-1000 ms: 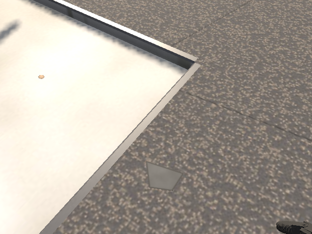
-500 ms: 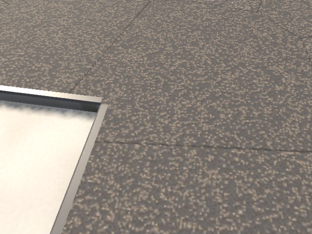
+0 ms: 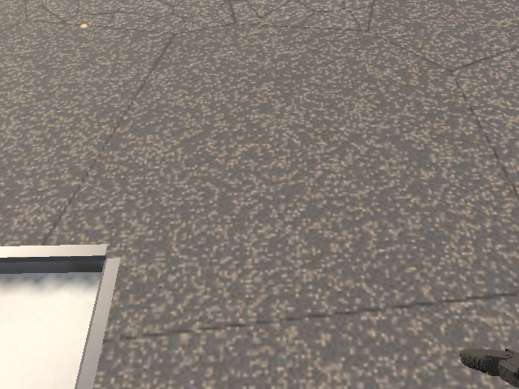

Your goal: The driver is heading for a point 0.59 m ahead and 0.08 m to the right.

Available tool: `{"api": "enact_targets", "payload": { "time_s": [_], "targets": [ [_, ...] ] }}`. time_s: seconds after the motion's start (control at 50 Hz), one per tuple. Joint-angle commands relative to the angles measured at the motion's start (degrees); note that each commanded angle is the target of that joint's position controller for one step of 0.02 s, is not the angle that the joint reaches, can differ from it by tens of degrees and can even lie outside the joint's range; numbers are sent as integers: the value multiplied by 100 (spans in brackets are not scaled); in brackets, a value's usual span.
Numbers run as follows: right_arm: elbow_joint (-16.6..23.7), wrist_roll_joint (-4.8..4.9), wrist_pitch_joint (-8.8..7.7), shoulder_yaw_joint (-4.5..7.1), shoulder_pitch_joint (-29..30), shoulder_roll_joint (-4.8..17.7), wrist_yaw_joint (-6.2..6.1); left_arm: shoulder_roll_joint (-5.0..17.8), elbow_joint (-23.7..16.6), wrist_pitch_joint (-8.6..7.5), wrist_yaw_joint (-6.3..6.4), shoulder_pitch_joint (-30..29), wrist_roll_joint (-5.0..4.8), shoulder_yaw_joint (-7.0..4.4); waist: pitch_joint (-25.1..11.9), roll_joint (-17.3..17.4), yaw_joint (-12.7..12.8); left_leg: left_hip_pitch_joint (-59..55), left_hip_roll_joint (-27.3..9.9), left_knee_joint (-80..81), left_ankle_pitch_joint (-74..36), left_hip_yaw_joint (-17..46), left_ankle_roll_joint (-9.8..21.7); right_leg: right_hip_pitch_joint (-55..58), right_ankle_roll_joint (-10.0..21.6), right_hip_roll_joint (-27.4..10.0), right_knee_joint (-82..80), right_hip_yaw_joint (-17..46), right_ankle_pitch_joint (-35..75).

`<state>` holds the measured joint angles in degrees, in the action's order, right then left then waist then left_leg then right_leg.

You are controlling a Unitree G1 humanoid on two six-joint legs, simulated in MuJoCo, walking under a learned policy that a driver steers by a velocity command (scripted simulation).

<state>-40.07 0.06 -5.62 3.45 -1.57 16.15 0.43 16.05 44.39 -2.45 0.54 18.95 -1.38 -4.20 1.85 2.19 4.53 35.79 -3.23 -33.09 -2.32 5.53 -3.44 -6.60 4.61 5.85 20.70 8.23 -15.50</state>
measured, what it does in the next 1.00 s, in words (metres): walks ahead, turning right: left foot, then right foot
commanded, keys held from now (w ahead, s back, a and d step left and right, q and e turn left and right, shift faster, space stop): w+e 0.64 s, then no key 0.36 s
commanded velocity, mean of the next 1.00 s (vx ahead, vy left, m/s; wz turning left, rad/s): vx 0.41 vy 0.00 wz -0.49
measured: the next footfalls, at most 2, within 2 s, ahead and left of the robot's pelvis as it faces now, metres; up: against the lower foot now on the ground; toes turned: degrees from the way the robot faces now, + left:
left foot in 0.12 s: +0.25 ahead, +0.14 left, +0.00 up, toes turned -8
right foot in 0.64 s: +0.46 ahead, -0.18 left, +0.00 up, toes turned -27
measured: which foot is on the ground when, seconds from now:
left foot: up 0.00-0.10, down 0.12-0.64, up 0.66-1.00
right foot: down 0.00-0.12, up 0.14-0.62, down 0.64-1.00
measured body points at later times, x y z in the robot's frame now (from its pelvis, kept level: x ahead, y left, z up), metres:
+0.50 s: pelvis +0.27 +0.02 +0.00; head +0.30 +0.00 +0.44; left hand +0.54 +0.19 -0.09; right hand +0.21 -0.27 -0.13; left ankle +0.21 +0.15 -0.74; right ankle +0.38 -0.18 -0.69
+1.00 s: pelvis +0.48 -0.11 +0.00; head +0.51 -0.13 +0.45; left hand +0.72 +0.08 -0.11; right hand +0.51 -0.41 -0.11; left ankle +0.67 -0.03 -0.71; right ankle +0.42 -0.17 -0.74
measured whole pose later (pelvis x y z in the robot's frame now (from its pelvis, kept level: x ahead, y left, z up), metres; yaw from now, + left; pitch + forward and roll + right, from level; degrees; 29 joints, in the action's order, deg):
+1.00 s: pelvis +0.48 -0.11 +0.00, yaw -29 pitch +2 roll -1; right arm -43.7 -0.2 -2.8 2.0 -6.1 16.6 0.1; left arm 15.5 41.8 -1.4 0.2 12.4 0.3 -2.8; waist 2.8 3.0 2.1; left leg 33.2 -4.6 -39.5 4.1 2.5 -3.4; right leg -10.1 4.4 5.7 21.1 1.2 -12.5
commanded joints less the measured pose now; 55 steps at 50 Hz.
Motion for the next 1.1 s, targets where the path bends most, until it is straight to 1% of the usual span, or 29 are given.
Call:
{"api": "enact_targets", "payload": {
  "time_s": [0.02,0.06,0.1,0.12,0.14,0.16,0.18,0.2,0.22,0.26,0.36,0.46,0.54,0.58,0.62,0.64,0.66,0.68,0.7,0.72,0.74,0.76,0.82,0.9,0.98,1.04,1.06,1.08,1.1],
  "targets": [
    [526,50,-161,123,586,540,86,936,-263,-9,61,172,-25,-247,-107,-757,-13,-681,282,468,-51,-117,80,-247,726,-1352,-236,1205,945],
    [495,67,-212,176,359,671,109,956,-288,20,81,125,-2,-266,-149,-921,-174,-973,296,577,439,-100,233,-43,630,-1461,111,1509,1107],
    [272,9,-267,301,-567,881,59,732,-377,33,62,-13,28,-191,-615,-920,-669,-2364,216,857,505,-182,540,-231,376,-1092,1016,1376,1608],
    [201,-93,-276,377,-1416,1176,9,409,-497,16,35,-6,114,-63,-1430,-366,-1022,-3840,-690,712,869,671,895,-893,165,-733,2552,928,964],
    [-6,-155,-198,485,-1904,1620,31,51,-678,-39,36,806,-49,45,-2123,1604,-662,-5656,-1964,1261,2157,3359,1830,-2965,-228,78,4434,193,-1689],
    [53,-11,-170,369,-1811,1086,68,665,-546,-45,51,778,-117,-40,-1800,1235,-767,-5508,-2087,1579,3431,3970,1791,-3734,-296,-398,5231,311,-1766],
    [115,12,-133,268,-1556,726,42,1011,-602,-16,46,173,-87,-140,-1057,647,-922,-4833,-1828,1658,3327,3042,1532,-3913,-331,-602,5423,218,-1223],
    [135,-37,-89,217,-1273,631,28,982,-670,14,56,-145,-24,-150,-654,249,-840,-4154,-1590,1716,2565,2269,1381,-3750,-374,-800,5344,26,-805],
    [85,-58,-64,177,-1106,510,20,912,-750,17,37,-353,38,-165,-326,194,-756,-3615,-1373,1836,1897,1713,1346,-3646,-396,-952,5081,10,-535],
    [8,-85,-92,145,-1018,434,1,688,-797,75,-27,-283,-28,-158,-210,453,-575,-3086,-1133,2105,1295,969,1285,-3246,-401,-1170,4765,-81,-290],
    [-205,-40,-132,248,-1106,740,-24,397,-1038,156,-79,-660,8,-76,-86,211,-568,-3093,-1224,2452,278,-18,1482,-3581,-553,-1313,3858,-227,424],
    [-363,-1,-22,278,-1263,941,-68,250,-1209,60,-255,-1440,14,13,101,90,-855,-3287,-1043,2431,-199,-1028,1248,-3227,-462,-1178,2300,-693,1667],
    [-514,111,112,337,-1522,1152,-74,312,-1455,56,-380,-1903,-6,2,266,127,-915,-3879,-1261,2159,-848,-1340,1114,-3121,-225,-1012,1654,-1006,1248],
    [-509,170,186,391,-1481,1336,-107,508,-1483,87,-398,-1677,25,-99,19,311,-659,-4113,-1287,1466,-2706,-1554,1001,-2546,14,-673,1544,-1301,645],
    [-473,218,267,388,-1367,1369,-151,945,-1173,132,-337,-332,11,-362,-721,273,156,-3692,-1081,-397,-3689,-1836,779,-662,394,-203,1108,-1496,755],
    [-389,87,243,282,-1446,1120,-175,1366,-925,196,-223,665,-6,-550,-1250,-197,572,-2306,-871,-2100,-2066,-1832,531,1158,697,-640,1040,-602,866],
    [-34,-148,111,-2,-1979,265,-96,2012,-1022,140,-173,299,3,-585,-1691,-1812,-272,248,328,-4153,3520,-1378,175,2829,1747,-2236,591,2693,637],
    [-49,31,-74,50,-1508,766,-17,1512,-1242,54,-199,390,65,-424,-2461,-1178,188,658,368,-4808,3807,-131,206,2946,1963,-2659,-65,3704,871],
    [52,231,-131,117,-1066,1013,22,1165,-1166,-18,-225,121,134,-298,-1703,-859,195,886,101,-4718,3280,-122,260,2330,1695,-2518,-44,2616,2064],
    [20,166,-143,83,-1045,939,-11,970,-1122,-51,-226,-172,92,-235,-1175,-444,-67,694,-155,-4253,2858,-204,270,1502,1453,-2231,78,1749,3037],
    [-61,23,-110,99,-1040,935,-56,803,-1131,-51,-210,-499,73,-188,-876,-295,-258,411,-333,-3823,2659,-242,220,792,1260,-2015,64,1211,3532],
    [-95,2,-29,130,-1125,987,-67,720,-1182,-49,-183,-724,129,-139,-775,-386,-445,-27,-414,-3652,2566,-223,185,205,1202,-1897,-69,910,3904],
    [-206,-28,194,67,-1389,703,-111,838,-1040,-103,-123,-895,185,-145,-747,-423,-693,-587,-317,-2986,2156,-364,-8,-580,1208,-1736,-329,327,4708],
    [-159,-63,243,-35,-985,451,-102,816,-807,-31,-14,-904,156,-116,-777,-629,-565,-841,-181,-1497,901,-446,-66,-611,901,-1362,-298,-323,4558],
    [-69,-15,223,-32,-488,503,-18,781,-528,56,-2,-675,172,-70,-728,-667,-303,-1062,-40,-496,338,-392,14,-261,791,-1486,-159,-169,3928],
    [-45,-77,201,20,-448,592,27,701,-363,93,-25,-725,133,-19,-619,-713,-383,-1279,70,134,659,-415,246,-93,674,-1589,315,104,3533],
    [-112,-118,177,34,-636,592,35,629,-326,101,-20,-783,97,16,-639,-661,-537,-1704,113,688,132,-460,368,-164,508,-1460,554,109,3158],
    [-123,-175,150,72,-686,787,10,521,-270,71,-17,-547,160,51,-734,-395,-481,-2292,-183,911,-1571,-155,521,-313,230,-1161,801,38,2568],
    [-40,-234,149,94,-640,1049,-31,424,-227,12,-25,-94,309,77,-1019,132,-165,-3069,-796,547,-3335,348,846,-732,-39,-750,1126,-133,1275]
  ]
}}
